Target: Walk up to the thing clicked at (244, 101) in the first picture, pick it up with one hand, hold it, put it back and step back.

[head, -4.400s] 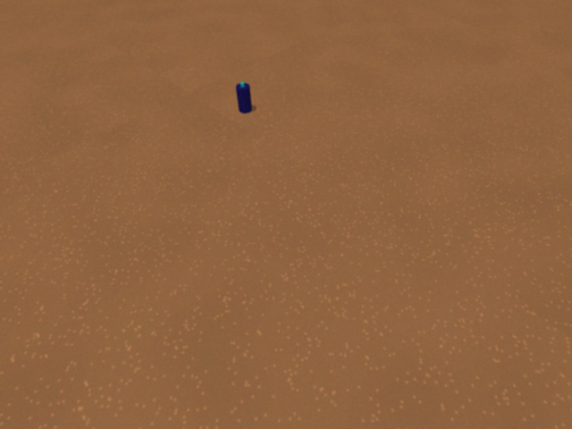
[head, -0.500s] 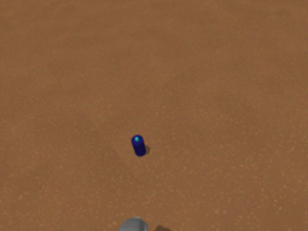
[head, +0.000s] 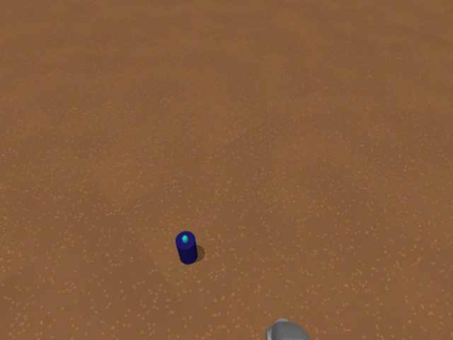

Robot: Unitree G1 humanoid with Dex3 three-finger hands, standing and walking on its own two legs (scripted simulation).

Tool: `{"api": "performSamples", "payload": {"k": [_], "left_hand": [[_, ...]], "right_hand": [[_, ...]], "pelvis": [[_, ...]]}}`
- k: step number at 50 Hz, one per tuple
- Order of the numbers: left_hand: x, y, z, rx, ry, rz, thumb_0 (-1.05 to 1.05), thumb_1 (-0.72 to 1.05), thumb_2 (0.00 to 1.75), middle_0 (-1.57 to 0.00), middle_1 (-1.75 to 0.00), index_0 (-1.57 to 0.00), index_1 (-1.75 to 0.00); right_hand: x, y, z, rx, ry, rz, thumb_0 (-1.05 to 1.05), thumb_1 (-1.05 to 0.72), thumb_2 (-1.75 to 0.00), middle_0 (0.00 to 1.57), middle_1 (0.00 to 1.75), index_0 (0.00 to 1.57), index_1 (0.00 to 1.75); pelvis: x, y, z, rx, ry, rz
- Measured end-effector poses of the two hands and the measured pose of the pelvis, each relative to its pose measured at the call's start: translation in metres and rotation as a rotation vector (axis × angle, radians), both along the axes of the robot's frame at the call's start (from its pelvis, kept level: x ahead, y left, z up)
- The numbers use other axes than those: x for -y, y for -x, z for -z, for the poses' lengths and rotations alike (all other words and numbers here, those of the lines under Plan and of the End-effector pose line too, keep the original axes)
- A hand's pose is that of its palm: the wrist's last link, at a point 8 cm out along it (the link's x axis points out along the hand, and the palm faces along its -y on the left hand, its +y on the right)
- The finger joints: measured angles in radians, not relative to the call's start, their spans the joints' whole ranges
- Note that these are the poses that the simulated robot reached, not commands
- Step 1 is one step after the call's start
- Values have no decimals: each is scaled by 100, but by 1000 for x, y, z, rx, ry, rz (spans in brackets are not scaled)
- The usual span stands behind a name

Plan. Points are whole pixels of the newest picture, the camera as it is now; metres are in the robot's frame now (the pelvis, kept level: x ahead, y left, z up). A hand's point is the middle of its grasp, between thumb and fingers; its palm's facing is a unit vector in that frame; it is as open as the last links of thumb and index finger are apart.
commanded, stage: walk up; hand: left
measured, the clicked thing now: (186, 246) +0.59 +0.18 -0.67
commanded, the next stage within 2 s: stand in 1.72 s
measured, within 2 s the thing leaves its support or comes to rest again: neither
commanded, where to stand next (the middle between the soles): +0.21 -0.02 m, yaw -1 degrees
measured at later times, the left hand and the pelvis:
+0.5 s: hand (107, 325) +0.18 +0.26 -0.15, palm faces -0.02 -0.91 -0.42, open 7.4 cm; pelvis +0.10 -0.02 -0.02, yaw +1 degrees
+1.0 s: hand (105, 324) +0.18 +0.26 -0.15, palm faces +0.03 -0.93 -0.36, open 7.4 cm; pelvis +0.12 -0.01 +0.00, yaw +2 degrees
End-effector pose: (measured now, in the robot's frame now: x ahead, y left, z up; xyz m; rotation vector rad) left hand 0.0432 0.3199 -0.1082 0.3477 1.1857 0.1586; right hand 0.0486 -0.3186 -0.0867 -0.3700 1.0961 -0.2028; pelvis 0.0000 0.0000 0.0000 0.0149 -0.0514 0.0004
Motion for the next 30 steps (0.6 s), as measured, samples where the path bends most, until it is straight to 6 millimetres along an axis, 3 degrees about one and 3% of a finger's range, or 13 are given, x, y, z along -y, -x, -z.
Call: {"api": "performSamples", "payload": {"k": [5, 10, 18, 25, 30], "left_hand": [[12, -47, -12, 21, -44, 18, 1, 90, 90, -20, -30, -20, -30], [27, -86, -18, 87, -106, 9, 1, 90, 90, -20, -30, -21, -30], [38, -110, -26, 82, -111, -2, 1, 90, 90, -20, -30, -21, -30], [23, -130, 6, 61, -75, -21, 1, 90, 90, -20, -30, -21, -30], [23, -138, 21, 47, -27, -46, 1, 90, 90, -20, -30, -21, -30]], "right_hand": [[20, -15, 20, -51, -32, 31, 0, -90, -89, 21, 30, 21, 30], [36, -47, 48, -104, -51, 35, 0, -90, -89, 20, 30, 20, 30], [26, -107, 48, -96, -75, -4, 0, -90, -89, 20, 30, 20, 30], [13, -133, 49, -75, -32, 6, 0, -90, -89, 20, 30, 20, 30], [1, -145, 41, -69, -22, 2, 0, -90, -89, 20, 30, 20, 30]], "pelvis": [[16, -36, 5, -6, -12, 5], [35, -67, 16, 0, 2, 1], [35, -93, 7, -7, 4, -8], [20, -105, 22, -7, 2, -16], [13, -108, 20, -1, 23, -17]]}}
